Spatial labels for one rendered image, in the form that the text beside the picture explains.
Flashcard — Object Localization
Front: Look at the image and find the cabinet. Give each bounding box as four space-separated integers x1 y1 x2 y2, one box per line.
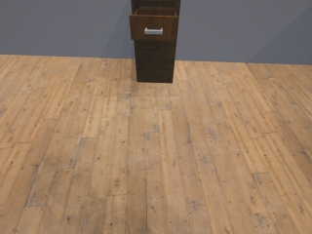
131 0 181 84

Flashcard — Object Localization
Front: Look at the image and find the drawer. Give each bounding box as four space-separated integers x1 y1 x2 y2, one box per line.
129 9 179 42

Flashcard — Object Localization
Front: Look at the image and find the handle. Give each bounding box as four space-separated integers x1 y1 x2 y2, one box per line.
144 27 163 35

